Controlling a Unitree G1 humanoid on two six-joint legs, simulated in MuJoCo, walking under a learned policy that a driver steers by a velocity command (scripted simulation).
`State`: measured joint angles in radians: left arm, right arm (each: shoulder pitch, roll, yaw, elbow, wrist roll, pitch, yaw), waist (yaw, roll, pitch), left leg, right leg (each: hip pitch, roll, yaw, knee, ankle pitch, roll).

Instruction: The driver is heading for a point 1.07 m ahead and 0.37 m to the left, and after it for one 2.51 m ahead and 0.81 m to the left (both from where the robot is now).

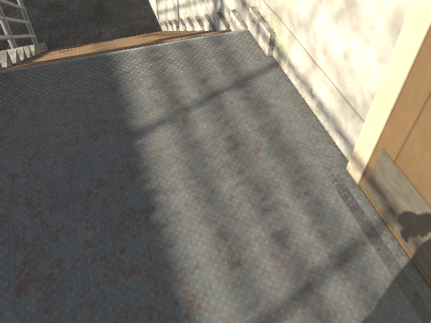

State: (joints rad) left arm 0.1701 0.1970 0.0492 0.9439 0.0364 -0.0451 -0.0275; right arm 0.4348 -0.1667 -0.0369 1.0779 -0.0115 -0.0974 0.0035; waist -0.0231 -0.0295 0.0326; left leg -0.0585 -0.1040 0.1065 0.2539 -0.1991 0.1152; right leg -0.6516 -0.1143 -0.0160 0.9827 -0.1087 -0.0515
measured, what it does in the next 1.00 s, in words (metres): walks ahead, turning left: right foot, then left foot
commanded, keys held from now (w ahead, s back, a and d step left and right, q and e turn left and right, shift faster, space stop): w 0.04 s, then w+q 0.96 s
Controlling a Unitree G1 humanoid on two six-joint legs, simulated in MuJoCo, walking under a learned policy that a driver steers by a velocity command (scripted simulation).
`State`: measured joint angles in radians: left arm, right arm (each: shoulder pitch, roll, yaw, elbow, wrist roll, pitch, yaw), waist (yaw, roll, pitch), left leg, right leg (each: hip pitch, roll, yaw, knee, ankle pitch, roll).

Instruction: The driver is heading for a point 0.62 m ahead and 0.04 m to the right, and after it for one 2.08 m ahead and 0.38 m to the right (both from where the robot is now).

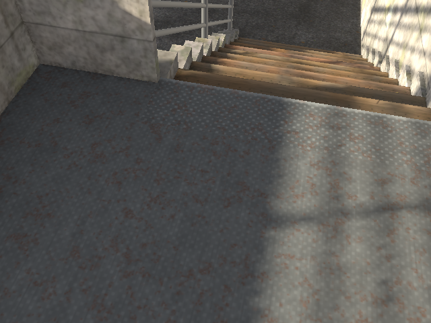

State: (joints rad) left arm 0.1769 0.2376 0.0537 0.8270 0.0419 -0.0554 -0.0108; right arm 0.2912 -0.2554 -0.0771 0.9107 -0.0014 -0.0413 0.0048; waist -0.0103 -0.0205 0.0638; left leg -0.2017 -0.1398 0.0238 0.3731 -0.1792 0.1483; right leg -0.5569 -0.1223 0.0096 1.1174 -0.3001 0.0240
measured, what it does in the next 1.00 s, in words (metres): walks ahead: right foot, then left foot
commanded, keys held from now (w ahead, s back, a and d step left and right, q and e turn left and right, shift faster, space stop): w+q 0.02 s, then w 0.64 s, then no key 0.16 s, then e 0.18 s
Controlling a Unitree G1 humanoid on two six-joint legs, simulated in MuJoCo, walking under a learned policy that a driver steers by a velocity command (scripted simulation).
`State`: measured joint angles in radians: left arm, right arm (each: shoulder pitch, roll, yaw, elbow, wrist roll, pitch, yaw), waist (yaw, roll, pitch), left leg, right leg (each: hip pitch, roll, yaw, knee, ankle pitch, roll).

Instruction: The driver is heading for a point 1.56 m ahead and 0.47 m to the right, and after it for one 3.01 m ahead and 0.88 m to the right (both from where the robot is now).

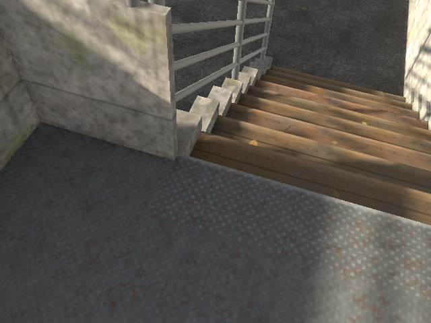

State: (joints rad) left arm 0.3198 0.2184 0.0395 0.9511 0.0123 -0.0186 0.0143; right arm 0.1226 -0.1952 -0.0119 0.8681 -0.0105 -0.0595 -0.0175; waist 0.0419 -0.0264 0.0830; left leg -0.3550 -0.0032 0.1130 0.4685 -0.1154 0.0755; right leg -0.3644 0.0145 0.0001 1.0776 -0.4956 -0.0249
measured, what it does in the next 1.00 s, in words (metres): steps on the spot, turning right: right foot, then left foot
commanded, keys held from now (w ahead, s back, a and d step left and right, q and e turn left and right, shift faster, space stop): e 0.58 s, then no key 0.42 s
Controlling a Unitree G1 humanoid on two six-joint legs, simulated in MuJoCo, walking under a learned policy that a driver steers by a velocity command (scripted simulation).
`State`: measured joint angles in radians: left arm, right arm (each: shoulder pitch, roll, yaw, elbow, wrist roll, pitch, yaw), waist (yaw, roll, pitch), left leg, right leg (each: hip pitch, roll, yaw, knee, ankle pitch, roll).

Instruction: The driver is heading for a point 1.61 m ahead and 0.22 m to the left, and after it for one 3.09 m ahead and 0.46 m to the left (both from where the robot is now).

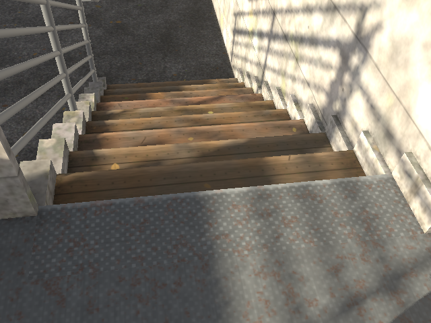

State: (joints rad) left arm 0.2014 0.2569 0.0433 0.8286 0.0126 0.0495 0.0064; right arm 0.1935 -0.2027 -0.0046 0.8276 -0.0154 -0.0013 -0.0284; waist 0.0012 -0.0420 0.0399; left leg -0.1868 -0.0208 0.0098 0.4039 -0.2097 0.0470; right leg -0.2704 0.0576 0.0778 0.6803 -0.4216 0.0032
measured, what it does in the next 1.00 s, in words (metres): steps on the spot: right foot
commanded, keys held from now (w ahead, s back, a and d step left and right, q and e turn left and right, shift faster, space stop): no key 1.00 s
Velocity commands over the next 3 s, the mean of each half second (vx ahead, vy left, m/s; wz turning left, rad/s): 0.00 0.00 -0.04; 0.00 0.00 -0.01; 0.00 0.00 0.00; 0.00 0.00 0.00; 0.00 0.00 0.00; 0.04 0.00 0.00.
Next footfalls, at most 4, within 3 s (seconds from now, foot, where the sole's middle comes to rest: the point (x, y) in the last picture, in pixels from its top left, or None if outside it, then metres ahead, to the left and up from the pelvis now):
0.10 right None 0.01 -0.13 -0.78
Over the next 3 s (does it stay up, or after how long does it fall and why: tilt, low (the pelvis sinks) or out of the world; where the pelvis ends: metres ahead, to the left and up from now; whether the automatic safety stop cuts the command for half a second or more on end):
stays up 0.01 -0.02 -0.01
